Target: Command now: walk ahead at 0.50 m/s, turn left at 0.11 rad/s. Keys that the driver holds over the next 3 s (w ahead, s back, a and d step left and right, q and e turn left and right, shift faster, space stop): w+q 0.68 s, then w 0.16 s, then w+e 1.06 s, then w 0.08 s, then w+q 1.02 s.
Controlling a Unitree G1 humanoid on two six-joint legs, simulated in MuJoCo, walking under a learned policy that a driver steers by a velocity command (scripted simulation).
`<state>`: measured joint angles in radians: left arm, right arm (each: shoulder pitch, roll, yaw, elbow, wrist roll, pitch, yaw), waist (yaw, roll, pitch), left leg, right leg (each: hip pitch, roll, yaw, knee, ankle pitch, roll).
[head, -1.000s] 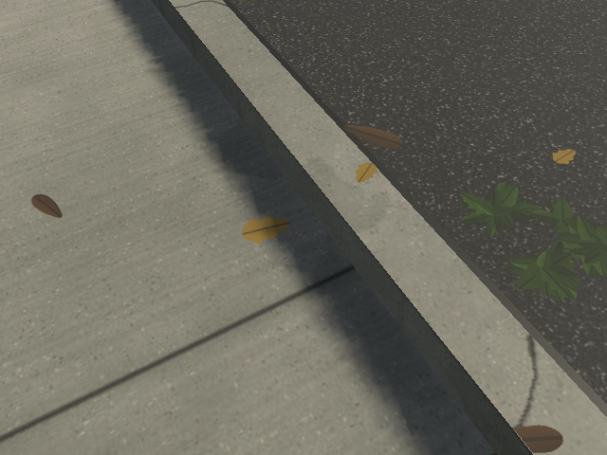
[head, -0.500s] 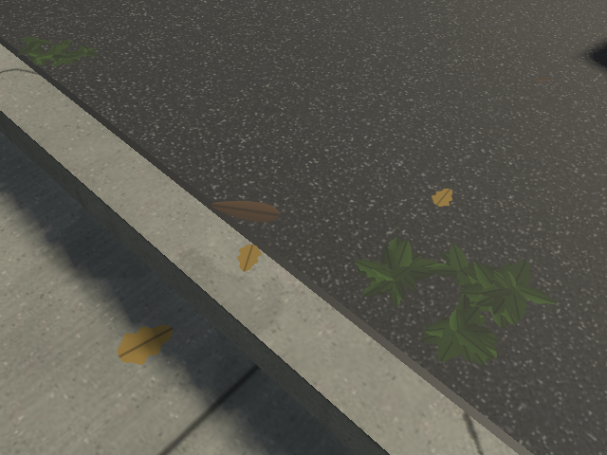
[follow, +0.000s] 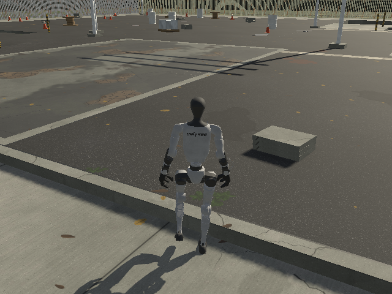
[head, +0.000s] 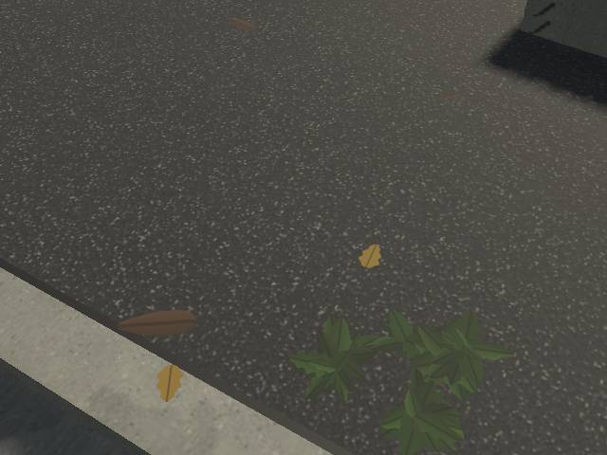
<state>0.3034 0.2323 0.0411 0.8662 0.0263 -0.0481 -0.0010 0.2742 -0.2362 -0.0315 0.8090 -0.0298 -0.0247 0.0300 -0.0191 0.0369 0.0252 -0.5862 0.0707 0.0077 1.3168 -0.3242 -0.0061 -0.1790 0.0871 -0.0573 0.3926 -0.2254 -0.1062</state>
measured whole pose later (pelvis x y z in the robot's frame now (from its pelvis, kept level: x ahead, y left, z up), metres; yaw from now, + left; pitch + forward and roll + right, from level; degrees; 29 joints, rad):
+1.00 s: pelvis +0.60 +0.19 +0.13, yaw +26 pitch +4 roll -1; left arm 0.01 0.24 -0.01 0.66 0.03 -0.01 -0.03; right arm 0.52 -0.26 -0.05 0.86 -0.02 -0.08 -0.03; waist -0.10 -0.04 0.01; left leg 0.13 -0.14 -0.17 0.19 -0.33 0.15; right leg -0.61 0.02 -0.10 0.60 -0.06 -0.09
